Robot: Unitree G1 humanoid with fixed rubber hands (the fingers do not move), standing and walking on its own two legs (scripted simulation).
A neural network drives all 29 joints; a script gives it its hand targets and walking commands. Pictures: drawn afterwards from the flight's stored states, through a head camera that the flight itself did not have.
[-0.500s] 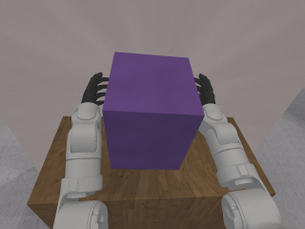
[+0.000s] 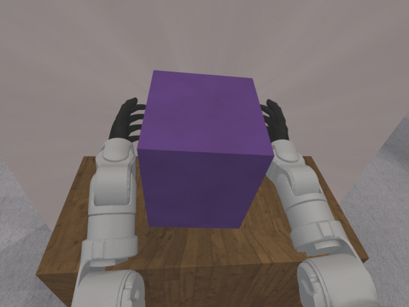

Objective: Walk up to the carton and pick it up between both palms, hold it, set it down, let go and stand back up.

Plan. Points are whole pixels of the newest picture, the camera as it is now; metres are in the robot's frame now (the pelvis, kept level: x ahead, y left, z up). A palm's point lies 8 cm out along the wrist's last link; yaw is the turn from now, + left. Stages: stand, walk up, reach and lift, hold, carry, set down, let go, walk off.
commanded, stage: hold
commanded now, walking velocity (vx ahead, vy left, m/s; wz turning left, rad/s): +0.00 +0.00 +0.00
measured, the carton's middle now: (199, 154) +0.38 +0.01 +0.12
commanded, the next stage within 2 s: none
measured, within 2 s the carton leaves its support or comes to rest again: neither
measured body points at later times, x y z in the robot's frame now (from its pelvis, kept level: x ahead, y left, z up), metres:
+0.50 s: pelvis +0.00 +0.00 +0.00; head -0.04 +0.03 +0.45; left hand +0.37 +0.16 +0.18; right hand +0.38 -0.14 +0.18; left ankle +0.06 +0.11 -0.75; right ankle -0.01 -0.11 -0.75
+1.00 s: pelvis +0.00 +0.00 +0.00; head -0.04 +0.03 +0.45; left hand +0.37 +0.15 +0.18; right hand +0.38 -0.14 +0.18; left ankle +0.06 +0.11 -0.75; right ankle -0.01 -0.11 -0.75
